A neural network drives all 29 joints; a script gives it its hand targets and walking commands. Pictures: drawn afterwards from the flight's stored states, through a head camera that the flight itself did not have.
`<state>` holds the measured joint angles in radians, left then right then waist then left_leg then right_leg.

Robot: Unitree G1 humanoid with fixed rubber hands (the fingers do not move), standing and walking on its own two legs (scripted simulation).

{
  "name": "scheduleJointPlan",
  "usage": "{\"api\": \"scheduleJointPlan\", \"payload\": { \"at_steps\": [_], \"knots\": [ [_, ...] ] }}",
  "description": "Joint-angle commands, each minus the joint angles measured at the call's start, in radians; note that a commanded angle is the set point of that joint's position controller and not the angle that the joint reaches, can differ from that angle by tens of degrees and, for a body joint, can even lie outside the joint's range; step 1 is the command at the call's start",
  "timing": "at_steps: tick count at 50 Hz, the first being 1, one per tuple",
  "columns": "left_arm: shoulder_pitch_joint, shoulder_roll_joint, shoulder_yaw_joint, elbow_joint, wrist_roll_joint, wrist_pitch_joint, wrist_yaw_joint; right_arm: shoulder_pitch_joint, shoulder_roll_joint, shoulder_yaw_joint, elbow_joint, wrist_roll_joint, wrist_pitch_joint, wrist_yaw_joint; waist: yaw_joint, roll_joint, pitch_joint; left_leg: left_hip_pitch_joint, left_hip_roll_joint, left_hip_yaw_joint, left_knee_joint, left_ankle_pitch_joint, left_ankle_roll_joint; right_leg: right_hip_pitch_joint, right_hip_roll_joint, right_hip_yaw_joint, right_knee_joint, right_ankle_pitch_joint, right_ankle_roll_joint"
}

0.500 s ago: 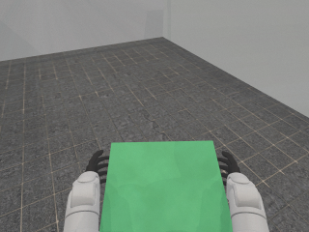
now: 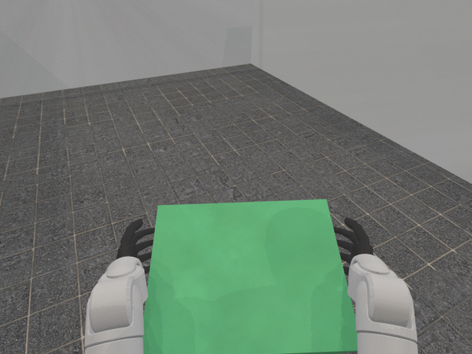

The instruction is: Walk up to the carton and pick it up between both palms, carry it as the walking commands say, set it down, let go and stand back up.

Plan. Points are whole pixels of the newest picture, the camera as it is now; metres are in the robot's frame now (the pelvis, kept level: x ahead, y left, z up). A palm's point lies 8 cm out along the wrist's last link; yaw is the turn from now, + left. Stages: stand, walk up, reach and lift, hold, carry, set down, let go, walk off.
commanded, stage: carry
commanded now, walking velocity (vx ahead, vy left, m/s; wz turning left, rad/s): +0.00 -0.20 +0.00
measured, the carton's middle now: (245, 283) +0.28 +0.00 +0.01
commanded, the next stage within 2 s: none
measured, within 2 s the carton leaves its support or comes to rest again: neither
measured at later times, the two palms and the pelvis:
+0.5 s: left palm (139, 320) +0.17 +0.15 +0.09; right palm (408, 308) +0.19 -0.22 +0.09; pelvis -0.04 -0.05 -0.01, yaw +1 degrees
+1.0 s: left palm out of the picture +0.13 +0.04 +0.09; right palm out of the picture +0.13 -0.33 +0.09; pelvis -0.10 -0.15 -0.01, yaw +2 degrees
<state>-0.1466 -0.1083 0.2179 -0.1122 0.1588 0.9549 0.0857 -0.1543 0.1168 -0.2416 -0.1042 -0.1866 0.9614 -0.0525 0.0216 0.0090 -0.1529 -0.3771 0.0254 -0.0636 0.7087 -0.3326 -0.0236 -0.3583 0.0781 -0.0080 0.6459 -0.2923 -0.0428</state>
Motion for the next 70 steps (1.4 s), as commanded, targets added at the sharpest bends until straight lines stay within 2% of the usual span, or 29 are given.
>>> {"api": "scheduleJointPlan", "payload": {
  "at_steps": [1,6,13,16,18,20,26,28,29,31,34,35,37,38,40,44,45,47,50,52,56,57,58,59,62,64,66,68,70],
  "knots": [
    [-0.601,-0.920,-0.820,-0.214,-0.437,0.107,-0.268,-0.562,0.866,0.778,-0.189,0.404,0.088,0.253,-0.025,0.136,-0.223,-0.038,0.196,-0.148,-0.199,0.107,0.070,0.098,-0.121,0.046,-0.094,-0.025,-0.008],
    [-0.512,-0.858,-0.803,-0.312,-0.452,0.214,-0.208,-0.533,0.848,0.829,-0.319,0.461,0.212,0.195,-0.030,-0.171,-0.212,-0.098,0.042,0.100,0.022,-0.058,-0.011,0.117,-0.291,0.200,-0.226,0.272,-0.061],
    [-0.365,-0.758,-0.711,-0.362,-0.387,0.294,-0.145,-0.508,0.780,0.830,-0.379,0.513,0.306,0.170,-0.011,-0.171,-0.199,-0.009,0.027,0.161,0.035,-0.115,-0.005,-0.001,-0.289,0.238,-0.252,0.088,-0.127],
    [-0.451,-0.827,-0.770,-0.418,-0.448,0.303,-0.157,-0.497,0.820,0.808,-0.411,0.499,0.296,0.162,-0.047,-0.052,-0.264,0.216,0.146,0.036,-0.163,0.092,0.040,-0.114,-0.213,0.143,-0.054,0.240,-0.060],
    [-0.468,-0.847,-0.800,-0.394,-0.464,0.321,-0.174,-0.421,0.797,0.766,-0.359,0.447,0.295,0.153,-0.054,0.332,-0.219,0.168,0.423,-0.307,-0.324,0.023,0.169,-0.263,-0.129,0.032,0.188,-0.151,0.020],
    [-0.526,-0.831,-0.820,-0.442,-0.485,0.318,-0.184,-0.406,0.822,0.763,-0.338,0.430,0.303,0.151,-0.023,0.252,-0.090,-0.085,0.436,-0.231,-0.438,-0.233,0.148,-0.166,-0.180,0.064,0.289,-0.129,0.033],
    [-0.436,-0.852,-0.812,-0.355,-0.504,0.312,-0.201,-0.461,0.813,0.770,-0.415,0.429,0.291,0.137,-0.011,0.075,-0.201,-0.070,0.229,0.016,-0.179,0.030,0.026,0.074,-0.121,-0.056,-0.142,-0.017,0.027],
    [-0.426,-0.857,-0.784,-0.325,-0.486,0.298,-0.212,-0.481,0.820,0.803,-0.427,0.440,0.293,0.145,-0.015,-0.273,-0.123,-0.143,0.033,0.227,0.090,-0.118,-0.045,-0.024,-0.319,0.247,-0.318,-0.057,-0.054],
    [-0.400,-0.858,-0.767,-0.307,-0.469,0.302,-0.205,-0.502,0.830,0.813,-0.406,0.460,0.300,0.155,-0.009,-0.289,-0.145,-0.117,0.013,0.215,0.249,-0.210,-0.034,-0.096,-0.382,0.313,-0.371,-0.144,-0.119],
    [-0.427,-0.896,-0.817,-0.421,-0.485,0.280,-0.201,-0.498,0.872,0.830,-0.458,0.492,0.276,0.161,-0.020,-0.079,-0.179,-0.182,0.060,0.142,0.244,-0.177,0.005,0.038,-0.345,0.222,-0.250,0.193,-0.123],
    [-0.358,-0.880,-0.770,-0.378,-0.441,0.273,-0.180,-0.505,0.871,0.867,-0.442,0.514,0.285,0.172,-0.024,-0.219,-0.241,-0.007,0.066,0.162,-0.010,-0.033,0.015,0.066,-0.293,0.101,-0.154,0.353,-0.110],
    [-0.351,-0.880,-0.793,-0.396,-0.462,0.280,-0.181,-0.423,0.825,0.828,-0.464,0.493,0.282,0.173,-0.033,-0.097,-0.298,0.070,0.076,0.133,-0.158,0.054,0.024,0.011,-0.283,0.091,-0.080,0.238,-0.097],
    [-0.360,-0.863,-0.796,-0.424,-0.449,0.275,-0.173,-0.369,0.861,0.828,-0.396,0.497,0.283,0.182,-0.044,0.214,-0.311,0.338,0.424,-0.286,-0.287,0.446,0.140,-0.266,-0.133,-0.023,0.149,-0.046,0.009],
    [-0.360,-0.847,-0.810,-0.447,-0.445,0.281,-0.184,-0.351,0.821,0.816,-0.404,0.487,0.273,0.189,-0.042,0.291,-0.245,0.228,0.492,-0.373,-0.291,0.435,0.223,-0.315,-0.136,0.029,0.282,-0.212,0.029],
    [-0.389,-0.899,-0.828,-0.396,-0.459,0.279,-0.203,-0.441,0.856,0.850,-0.479,0.488,0.255,0.181,-0.030,0.145,-0.195,0.153,0.457,-0.266,-0.324,0.236,0.196,-0.294,-0.169,0.057,0.325,-0.140,0.029],
    [-0.449,-0.897,-0.849,-0.473,-0.506,0.264,-0.211,-0.462,0.871,0.832,-0.486,0.478,0.246,0.178,-0.008,0.180,-0.193,-0.009,0.279,0.043,-0.191,0.221,0.031,0.016,-0.108,-0.081,-0.083,0.006,0.032],
    [-0.387,-0.867,-0.813,-0.402,-0.483,0.271,-0.205,-0.452,0.854,0.845,-0.467,0.478,0.257,0.166,-0.008,0.032,-0.209,-0.095,0.235,0.065,-0.138,-0.009,0.038,0.136,-0.112,-0.078,-0.180,-0.026,0.040],
    [-0.319,-0.807,-0.783,-0.367,-0.439,0.279,-0.206,-0.441,0.792,0.855,-0.484,0.456,0.265,0.153,-0.013,-0.342,-0.175,-0.272,0.028,0.228,0.234,-0.269,-0.037,0.121,-0.400,0.310,-0.369,-0.066,-0.098],
    [-0.375,-0.885,-0.823,-0.422,-0.470,0.262,-0.205,-0.450,0.852,0.847,-0.467,0.492,0.266,0.174,-0.014,-0.142,-0.173,-0.162,0.067,0.163,0.210,-0.213,-0.012,0.078,-0.348,0.191,-0.236,0.350,-0.127],
    [-0.337,-0.829,-0.784,-0.421,-0.435,0.262,-0.197,-0.437,0.820,0.867,-0.456,0.496,0.277,0.184,-0.006,-0.218,-0.220,-0.100,0.052,0.184,0.159,-0.159,-0.004,0.063,-0.347,0.193,-0.289,0.078,-0.130],
    [-0.326,-0.858,-0.821,-0.448,-0.467,0.259,-0.200,-0.423,0.814,0.853,-0.498,0.502,0.258,0.180,-0.020,-0.102,-0.270,0.128,0.058,0.175,-0.147,-0.007,0.021,-0.027,-0.309,0.127,-0.255,-0.077,-0.119],
    [-0.372,-0.859,-0.823,-0.439,-0.462,0.264,-0.198,-0.437,0.850,0.860,-0.471,0.505,0.264,0.186,-0.040,0.022,-0.214,0.213,0.170,0.025,-0.279,0.030,0.041,-0.150,-0.249,0.056,-0.148,-0.114,-0.056],
    [-0.341,-0.854,-0.801,-0.393,-0.452,0.278,-0.199,-0.393,0.842,0.839,-0.435,0.490,0.264,0.174,-0.050,0.252,-0.189,0.221,0.390,-0.327,-0.439,-0.184,0.129,-0.293,-0.140,-0.039,0.051,-0.108,0.019],
    [-0.347,-0.825,-0.807,-0.390,-0.433,0.289,-0.203,-0.370,0.809,0.814,-0.397,0.467,0.264,0.176,-0.042,0.365,-0.144,0.078,0.495,-0.409,-0.491,-0.307,0.194,-0.279,-0.151,0.021,0.267,-0.148,0.033],
    [-0.460,-0.869,-0.855,-0.446,-0.490,0.268,-0.219,-0.440,0.864,0.829,-0.439,0.464,0.248,0.184,-0.015,0.110,-0.082,-0.018,0.401,-0.175,-0.462,-0.159,0.128,-0.242,-0.176,0.069,0.387,-0.069,0.038],
    [-0.411,-0.879,-0.853,-0.396,-0.499,0.267,-0.225,-0.464,0.854,0.836,-0.482,0.463,0.243,0.172,-0.024,0.100,-0.134,0.075,0.340,-0.065,-0.361,0.015,0.082,-0.199,-0.144,-0.018,0.187,-0.104,0.049],
    [-0.472,-0.871,-0.882,-0.448,-0.509,0.267,-0.216,-0.433,0.839,0.811,-0.469,0.451,0.244,0.175,-0.030,0.260,-0.092,0.092,0.310,-0.044,-0.370,0.090,0.075,-0.187,-0.097,-0.079,0.119,-0.124,0.059],
    [-0.365,-0.847,-0.848,-0.402,-0.502,0.273,-0.223,-0.369,0.806,0.809,-0.452,0.431,0.252,0.166,-0.011,0.184,-0.174,0.026,0.298,0.024,-0.290,0.050,0.046,0.006,-0.105,-0.096,-0.115,-0.042,0.044],
    [-0.314,-0.831,-0.799,-0.385,-0.480,0.269,-0.224,-0.345,0.818,0.844,-0.455,0.442,0.255,0.156,-0.016,-0.084,-0.226,-0.030,0.152,0.167,-0.023,0.073,-0.018,0.171,-0.200,0.021,-0.325,0.092,0.037]
  ]
}}
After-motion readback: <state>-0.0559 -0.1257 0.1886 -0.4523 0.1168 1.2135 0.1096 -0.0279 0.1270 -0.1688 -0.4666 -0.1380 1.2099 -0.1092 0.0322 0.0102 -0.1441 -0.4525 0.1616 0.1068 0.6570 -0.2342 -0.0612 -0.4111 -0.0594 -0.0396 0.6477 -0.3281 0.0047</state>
